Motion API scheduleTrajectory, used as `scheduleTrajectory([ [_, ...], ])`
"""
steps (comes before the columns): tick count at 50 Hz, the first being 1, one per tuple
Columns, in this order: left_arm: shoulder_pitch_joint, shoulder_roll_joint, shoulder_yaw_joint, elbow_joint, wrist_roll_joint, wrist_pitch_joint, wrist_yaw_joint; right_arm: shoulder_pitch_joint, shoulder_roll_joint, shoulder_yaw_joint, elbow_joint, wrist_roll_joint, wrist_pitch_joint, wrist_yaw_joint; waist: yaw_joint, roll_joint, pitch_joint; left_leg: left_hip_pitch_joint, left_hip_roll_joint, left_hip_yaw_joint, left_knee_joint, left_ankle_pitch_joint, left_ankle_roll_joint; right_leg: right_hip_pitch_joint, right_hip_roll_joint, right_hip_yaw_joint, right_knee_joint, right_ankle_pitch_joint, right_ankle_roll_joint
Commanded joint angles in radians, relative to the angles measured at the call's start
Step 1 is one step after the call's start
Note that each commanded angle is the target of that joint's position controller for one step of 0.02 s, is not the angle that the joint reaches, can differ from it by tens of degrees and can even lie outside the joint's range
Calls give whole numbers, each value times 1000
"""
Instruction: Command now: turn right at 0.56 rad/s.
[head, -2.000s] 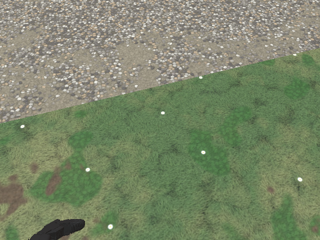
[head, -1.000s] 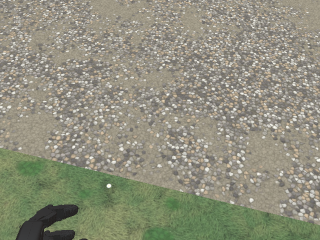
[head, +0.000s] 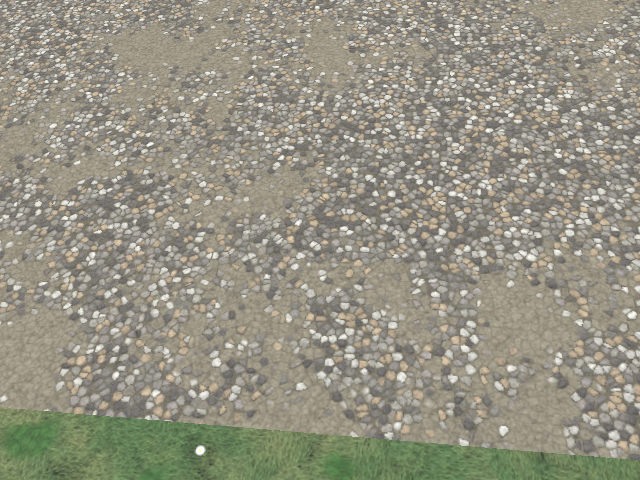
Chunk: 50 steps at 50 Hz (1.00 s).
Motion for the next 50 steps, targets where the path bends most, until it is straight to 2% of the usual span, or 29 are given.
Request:
scheduleTrajectory([
  [1,-16,179,54,-80,-3,-3,13,-53,-52,-5,-76,3,-23,7,9,-148,-124,-47,5,-36,-137,17,-13,202,-231,293,-118,184,-148],
  [8,-51,190,65,-110,-7,15,-7,-32,-71,-8,-73,16,-52,36,14,-179,-121,124,-32,-40,-363,-42,9,159,-207,423,-81,236,-158],
  [11,-93,182,63,-125,-25,25,-5,38,-77,-14,-53,16,-65,50,-36,-174,-131,291,-34,-17,-628,120,42,130,-154,429,-22,260,-109],
  [12,-81,155,56,-130,-23,26,-1,69,-109,-23,-43,7,-65,50,-37,-137,-149,401,45,-56,-678,224,72,66,-117,389,29,143,-63],
  [13,-22,96,40,-126,-6,23,-4,61,-169,-32,-59,-11,-58,45,9,73,-169,502,251,-244,-702,388,158,-58,-9,244,228,-179,0],
  [14,-45,137,53,-155,-11,9,-3,55,-202,-36,-55,-45,-53,48,17,295,-106,459,393,-463,-728,555,340,-239,105,92,412,-466,58],
  [15,-16,209,75,-128,5,0,-4,22,-150,-24,-78,-35,-56,46,11,193,-106,436,421,-448,-723,543,393,-253,45,107,618,-449,99],
  [16,-4,221,84,-99,-3,2,-8,-16,-111,-11,-86,-22,-54,41,21,129,-94,418,355,-344,-703,515,350,-250,38,103,692,-380,118],
  [17,9,192,80,-74,-5,11,-5,-38,-95,-5,-90,-9,-50,39,29,94,-81,420,290,-265,-687,473,303,-255,33,97,719,-332,138],
  [18,5,166,72,-72,-4,19,-3,-40,-86,1,-87,5,-47,37,18,97,-68,428,270,-233,-678,494,293,-272,33,96,739,-291,153],
  [21,-34,89,41,-85,-9,18,-9,-7,-80,10,-70,-3,-34,33,-2,129,-84,448,214,-136,-669,545,286,-211,12,29,576,-248,172],
  [23,-63,52,21,-94,-2,15,-13,-7,-89,10,-64,-4,-26,33,-18,165,-106,445,203,-106,-656,541,281,-102,-30,-23,382,-264,172],
  [26,-57,70,24,-86,-10,12,-19,34,-123,5,-49,7,-16,40,-36,192,-104,436,219,-131,-638,511,290,22,-30,-80,138,-191,157],
  [28,8,58,20,-50,-1,11,-23,58,-84,25,-36,18,-22,47,-3,147,-107,342,183,-111,-641,238,232,213,-15,-101,-131,-5,111],
  [29,30,93,24,-56,6,9,-18,87,-73,31,-25,8,-33,54,-7,98,-120,243,154,-91,-611,96,171,328,-67,-28,-91,26,77],
  [30,69,179,44,-53,12,9,-10,86,-25,47,-44,-16,-46,63,-26,-104,-134,121,48,30,-460,-80,106,379,-200,135,-60,-39,-2],
  [31,126,218,59,-31,12,3,-21,18,-39,47,-73,-1,-58,59,31,-274,-96,62,-18,127,-345,-172,66,266,-302,312,-184,-362,-125],
  [32,131,199,53,-38,19,-13,-25,-69,-102,29,-95,19,-64,55,82,-247,27,-20,9,89,-215,-199,61,200,-347,429,-295,-538,-182],
  [33,142,182,45,-21,26,-30,-19,-90,-115,16,-103,32,-69,54,78,-245,87,-106,34,53,-99,-218,73,192,-370,477,-326,-556,-195],
  [34,140,166,39,-14,16,-46,-13,-57,-114,9,-91,35,-71,54,59,-242,102,-161,55,34,-35,-207,83,221,-364,464,-325,-522,-188],
  [35,132,149,34,-10,3,-57,-9,-37,-102,10,-86,33,-79,59,46,-224,98,-201,82,14,-31,-145,94,258,-354,434,-320,-469,-173],
  [37,114,126,29,-12,-2,-65,-7,-38,-62,21,-75,23,-100,76,39,-169,73,-150,87,41,-125,-36,104,259,-299,311,-320,-308,-135],
  [40,106,140,37,-15,-9,-66,-16,-54,-19,40,-70,18,-113,98,43,-175,26,58,49,98,-316,63,91,175,-236,164,-300,-150,-114],
  [43,129,165,44,-6,-22,-68,-31,-31,-50,37,-72,31,-106,107,26,-168,24,208,32,107,-424,108,93,98,-263,167,-271,-179,-121],
  [46,123,126,28,0,-14,-68,-36,153,-93,16,-12,34,-101,94,-70,-115,-5,470,7,116,-493,119,123,-25,-228,129,-123,-174,-71],
  [47,115,66,8,-7,-1,-72,-37,272,-146,-1,7,30,-106,83,-123,-3,-57,615,121,-41,-565,53,166,-115,-147,38,141,-130,-16],
  [48,144,8,-11,-68,-4,-93,-30,361,-290,-29,10,11,-106,84,-115,310,-152,783,379,-517,-739,-181,326,-364,-22,-81,541,-312,61],
  [49,122,95,12,-71,-28,-106,-22,344,-234,-13,8,7,-113,92,-120,238,-129,736,416,-738,-863,-425,386,-478,-35,17,713,-362,66],
  [50,70,143,28,-73,-44,-110,-24,283,-180,6,2,9,-117,91,-97,169,-18,663,402,-634,-859,-429,357,-544,-93,21,760,-273,42],
])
